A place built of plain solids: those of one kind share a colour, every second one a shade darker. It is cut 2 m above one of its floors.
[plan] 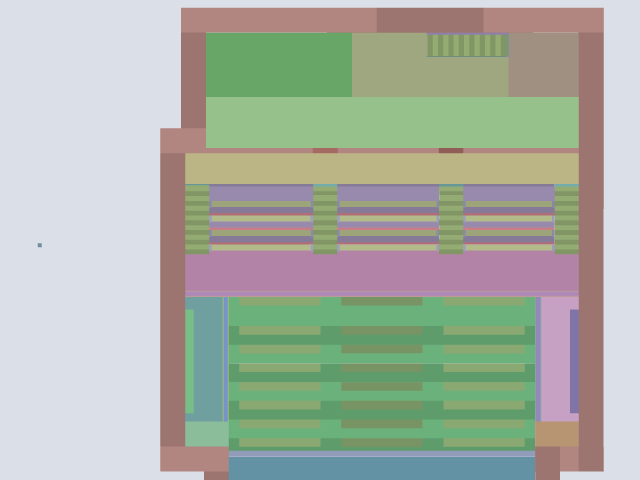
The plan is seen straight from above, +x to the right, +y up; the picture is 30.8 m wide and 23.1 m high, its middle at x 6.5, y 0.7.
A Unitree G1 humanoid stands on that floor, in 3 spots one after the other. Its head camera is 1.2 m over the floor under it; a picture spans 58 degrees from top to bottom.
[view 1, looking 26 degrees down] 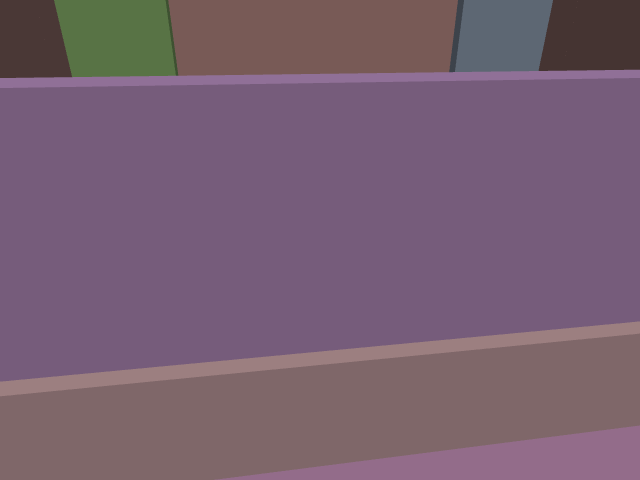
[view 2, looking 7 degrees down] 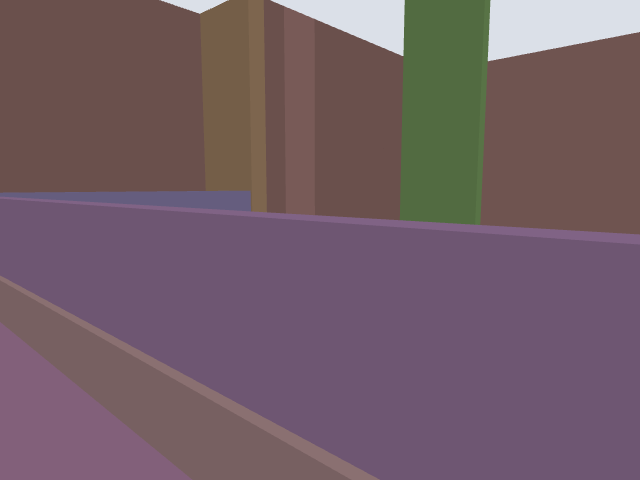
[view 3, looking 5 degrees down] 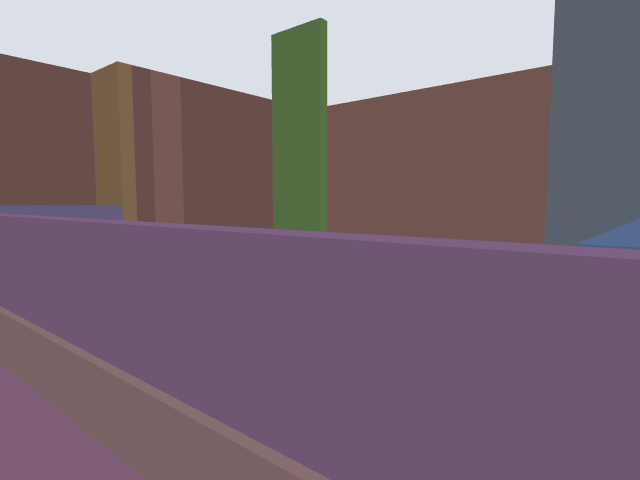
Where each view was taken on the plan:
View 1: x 11.54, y -0.86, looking -98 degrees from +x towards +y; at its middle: rail_front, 1.04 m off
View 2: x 8.03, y -0.86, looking -48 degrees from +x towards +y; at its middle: rail_front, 1.26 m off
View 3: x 1.87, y -0.86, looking -50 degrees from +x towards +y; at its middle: rail_front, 1.21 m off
